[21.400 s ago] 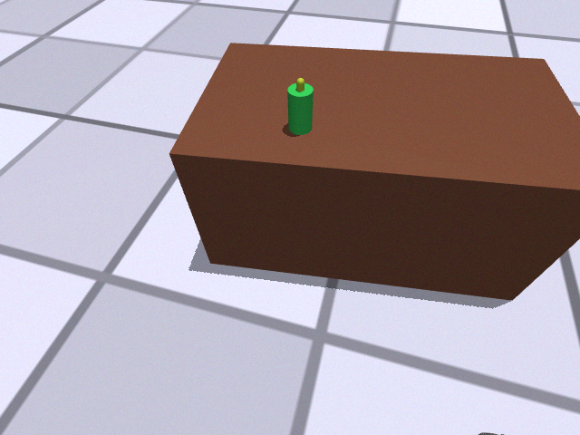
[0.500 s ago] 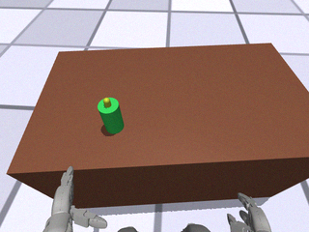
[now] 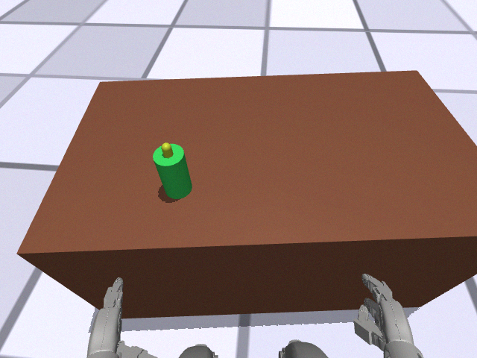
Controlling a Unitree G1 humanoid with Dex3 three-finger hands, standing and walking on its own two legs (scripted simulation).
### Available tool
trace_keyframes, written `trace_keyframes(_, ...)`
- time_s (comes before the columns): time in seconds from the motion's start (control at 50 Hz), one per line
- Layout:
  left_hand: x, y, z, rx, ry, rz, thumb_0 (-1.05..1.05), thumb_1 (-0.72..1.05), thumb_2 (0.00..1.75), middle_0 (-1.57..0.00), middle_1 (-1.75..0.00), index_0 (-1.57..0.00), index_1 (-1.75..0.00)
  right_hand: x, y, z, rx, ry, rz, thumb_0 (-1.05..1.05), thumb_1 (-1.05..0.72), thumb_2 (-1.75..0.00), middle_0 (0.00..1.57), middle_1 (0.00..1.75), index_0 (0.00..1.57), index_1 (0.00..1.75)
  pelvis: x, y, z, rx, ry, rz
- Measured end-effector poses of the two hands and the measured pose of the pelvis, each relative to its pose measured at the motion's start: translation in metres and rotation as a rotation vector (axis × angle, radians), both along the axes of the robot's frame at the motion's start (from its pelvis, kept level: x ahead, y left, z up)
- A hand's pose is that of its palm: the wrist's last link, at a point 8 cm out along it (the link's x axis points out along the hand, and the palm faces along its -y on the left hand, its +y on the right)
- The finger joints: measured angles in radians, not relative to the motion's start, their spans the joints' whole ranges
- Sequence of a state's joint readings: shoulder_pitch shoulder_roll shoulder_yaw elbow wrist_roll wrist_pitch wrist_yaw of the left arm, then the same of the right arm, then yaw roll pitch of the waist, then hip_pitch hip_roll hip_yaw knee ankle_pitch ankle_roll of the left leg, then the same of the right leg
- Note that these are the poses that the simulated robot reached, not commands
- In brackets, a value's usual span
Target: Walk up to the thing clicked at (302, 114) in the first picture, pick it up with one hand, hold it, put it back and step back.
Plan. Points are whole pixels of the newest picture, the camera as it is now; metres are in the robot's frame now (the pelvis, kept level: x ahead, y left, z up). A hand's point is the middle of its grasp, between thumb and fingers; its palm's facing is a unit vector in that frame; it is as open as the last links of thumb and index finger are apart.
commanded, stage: home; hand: left
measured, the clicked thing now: (172, 168) +0.53 +0.17 -0.05
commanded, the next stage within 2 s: stand in 1.60 s
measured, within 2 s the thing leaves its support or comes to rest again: neither
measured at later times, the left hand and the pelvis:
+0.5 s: hand (137, 324) +0.18 +0.19 -0.06, palm faces +0.09 -0.96 -0.28, open 17.5 cm; pelvis +0.01 +0.01 +0.00, yaw +0 degrees
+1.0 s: hand (137, 316) +0.20 +0.20 -0.06, palm faces +0.09 -0.96 -0.28, open 17.5 cm; pelvis +0.03 +0.01 +0.00, yaw +0 degrees
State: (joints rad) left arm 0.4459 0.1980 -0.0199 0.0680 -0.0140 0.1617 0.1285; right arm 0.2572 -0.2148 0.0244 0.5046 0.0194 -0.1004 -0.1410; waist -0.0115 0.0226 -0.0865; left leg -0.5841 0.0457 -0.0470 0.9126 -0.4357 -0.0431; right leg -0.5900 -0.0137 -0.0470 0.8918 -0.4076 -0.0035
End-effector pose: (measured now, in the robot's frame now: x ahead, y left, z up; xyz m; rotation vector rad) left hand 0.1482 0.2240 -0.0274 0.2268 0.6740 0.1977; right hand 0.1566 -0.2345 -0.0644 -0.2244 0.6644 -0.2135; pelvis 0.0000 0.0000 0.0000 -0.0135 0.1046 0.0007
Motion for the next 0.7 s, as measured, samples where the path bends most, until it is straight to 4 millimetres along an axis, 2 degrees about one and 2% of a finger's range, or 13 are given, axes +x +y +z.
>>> trace_keyframes(0.32,0.007,0.010,0.000,0.012,0.009,-0.011,-0.01,-0.56,0.04,-0.06,-0.05,-0.06,-0.04,-0.009,0.008,-0.008,-0.007,0.024,-0.016,0.01,-0.90,-0.90,0.20,0.30,0.20,0.31,0.004,0.008,-0.003,-0.010,0.014,-0.005)
trace_keyframes(0.7,0.023,0.019,-0.001,0.010,0.022,-0.011,-0.01,-0.55,0.05,-0.06,-0.05,-0.06,-0.05,0.013,0.016,-0.005,-0.019,0.006,-0.012,0.01,-0.90,-0.90,0.20,0.30,0.20,0.31,0.022,0.016,-0.005,-0.021,0.038,-0.004)
